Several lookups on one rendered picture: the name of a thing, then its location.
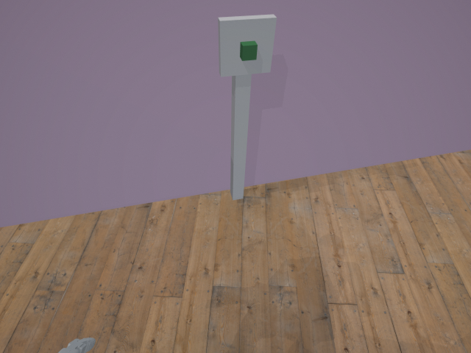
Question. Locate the robot left hand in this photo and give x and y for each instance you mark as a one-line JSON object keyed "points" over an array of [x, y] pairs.
{"points": [[79, 346]]}

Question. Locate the button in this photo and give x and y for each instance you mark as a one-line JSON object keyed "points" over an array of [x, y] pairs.
{"points": [[248, 50]]}

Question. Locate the panel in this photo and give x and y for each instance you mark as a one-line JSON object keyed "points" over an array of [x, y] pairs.
{"points": [[233, 31]]}

